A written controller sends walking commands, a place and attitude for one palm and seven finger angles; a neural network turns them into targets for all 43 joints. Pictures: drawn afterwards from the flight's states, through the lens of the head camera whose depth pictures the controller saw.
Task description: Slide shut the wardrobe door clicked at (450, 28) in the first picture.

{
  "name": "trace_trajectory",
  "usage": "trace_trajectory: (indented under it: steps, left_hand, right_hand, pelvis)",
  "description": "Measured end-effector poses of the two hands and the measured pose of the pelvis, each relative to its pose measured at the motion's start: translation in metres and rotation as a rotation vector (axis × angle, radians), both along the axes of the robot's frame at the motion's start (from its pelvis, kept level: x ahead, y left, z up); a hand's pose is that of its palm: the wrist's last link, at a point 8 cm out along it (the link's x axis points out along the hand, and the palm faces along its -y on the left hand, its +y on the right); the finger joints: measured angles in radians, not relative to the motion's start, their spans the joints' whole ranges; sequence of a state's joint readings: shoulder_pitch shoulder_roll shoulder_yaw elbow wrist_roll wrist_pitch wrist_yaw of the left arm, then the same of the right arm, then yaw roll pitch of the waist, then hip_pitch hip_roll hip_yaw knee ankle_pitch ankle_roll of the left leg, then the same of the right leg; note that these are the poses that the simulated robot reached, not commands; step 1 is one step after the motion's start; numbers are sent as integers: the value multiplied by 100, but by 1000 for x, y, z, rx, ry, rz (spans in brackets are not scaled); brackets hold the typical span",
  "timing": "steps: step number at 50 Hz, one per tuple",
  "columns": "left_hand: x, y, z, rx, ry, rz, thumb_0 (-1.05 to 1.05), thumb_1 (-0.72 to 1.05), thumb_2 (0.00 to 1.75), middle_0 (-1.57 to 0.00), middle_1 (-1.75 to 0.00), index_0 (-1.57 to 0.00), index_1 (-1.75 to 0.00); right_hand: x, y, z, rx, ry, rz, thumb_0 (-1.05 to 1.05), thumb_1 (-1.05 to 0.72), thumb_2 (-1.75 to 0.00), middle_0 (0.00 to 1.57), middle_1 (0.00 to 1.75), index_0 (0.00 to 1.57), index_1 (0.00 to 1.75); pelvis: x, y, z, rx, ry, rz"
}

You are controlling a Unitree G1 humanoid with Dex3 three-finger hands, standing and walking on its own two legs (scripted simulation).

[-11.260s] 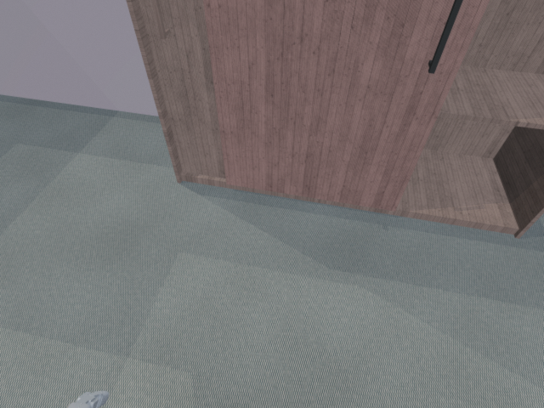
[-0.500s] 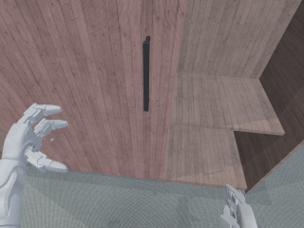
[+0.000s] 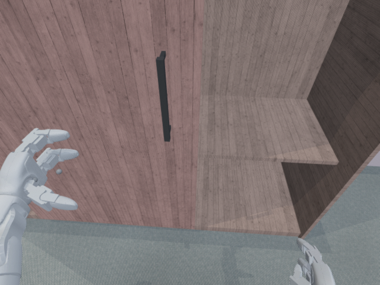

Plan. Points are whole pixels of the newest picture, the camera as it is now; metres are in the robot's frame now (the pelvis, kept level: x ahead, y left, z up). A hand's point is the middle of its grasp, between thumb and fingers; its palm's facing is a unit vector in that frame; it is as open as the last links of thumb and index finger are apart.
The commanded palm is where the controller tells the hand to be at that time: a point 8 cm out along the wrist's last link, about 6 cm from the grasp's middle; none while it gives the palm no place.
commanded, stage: raise the hand with hooked fingers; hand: left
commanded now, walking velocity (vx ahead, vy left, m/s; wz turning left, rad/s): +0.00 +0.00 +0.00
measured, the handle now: (165, 100) +0.54 +0.12 +0.12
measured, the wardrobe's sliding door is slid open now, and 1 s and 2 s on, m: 0.56 0.56 0.56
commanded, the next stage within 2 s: move the hooked fingers beside the handle in 0.14 s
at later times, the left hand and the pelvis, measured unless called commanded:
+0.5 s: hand (78, 157) +0.31 +0.26 +0.14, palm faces +0.10 -0.99 -0.02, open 14.0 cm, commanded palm +0.29 +0.30 +0.14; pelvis +0.00 +0.00 +0.00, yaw +0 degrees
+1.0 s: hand (108, 132) +0.38 +0.22 +0.14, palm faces +0.06 -1.00 -0.01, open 14.0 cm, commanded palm +0.36 +0.27 +0.14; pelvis +0.02 +0.01 +0.00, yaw -1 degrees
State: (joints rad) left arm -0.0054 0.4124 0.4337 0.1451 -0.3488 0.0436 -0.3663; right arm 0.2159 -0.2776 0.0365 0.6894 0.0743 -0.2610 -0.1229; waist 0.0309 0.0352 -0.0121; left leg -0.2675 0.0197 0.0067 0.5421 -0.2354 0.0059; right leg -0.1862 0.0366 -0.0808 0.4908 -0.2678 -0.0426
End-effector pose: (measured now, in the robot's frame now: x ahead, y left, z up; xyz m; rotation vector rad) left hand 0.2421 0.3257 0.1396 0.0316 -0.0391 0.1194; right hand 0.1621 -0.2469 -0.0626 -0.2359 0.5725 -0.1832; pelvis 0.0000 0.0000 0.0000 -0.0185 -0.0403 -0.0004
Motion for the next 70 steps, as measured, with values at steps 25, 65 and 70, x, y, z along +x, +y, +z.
trace_trajectory:
  steps: [25, 65, 70]
  left_hand:
    - [41, -16, -4, -13, 18, -18, -1, -50, 30, -29, -121, -30, -120]
    - [157, -72, -2, -22, 54, -54, -1, -50, 30, -29, -120, -29, -120]
    - [170, -82, -3, -35, 67, -66, -1, -50, 30, -29, -120, -30, -120]
  right_hand:
    - [0, 2, -10, 2, 30, -6, 1, -91, -89, 20, 30, 20, 30]
    - [-40, -6, -32, 27, 269, -114, 1, -91, -89, 20, 30, 20, 30]
    - [-55, -11, -38, 33, 313, -135, 1, -91, -89, 20, 30, 20, 30]
  pelvis:
    - [0, 0, -3, -2, 20, 7]
    - [21, 5, 1, 4, 86, -16]
    - [21, 2, 0, 5, 98, -20]
